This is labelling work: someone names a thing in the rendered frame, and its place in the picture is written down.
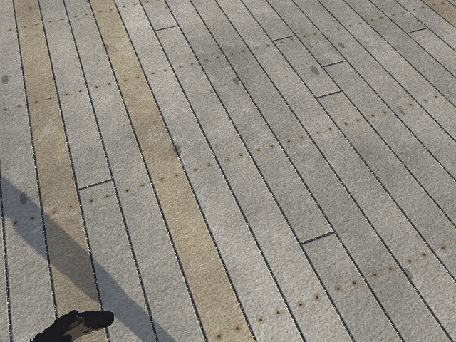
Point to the robot left hand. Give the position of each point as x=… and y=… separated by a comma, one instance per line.
x=73, y=325

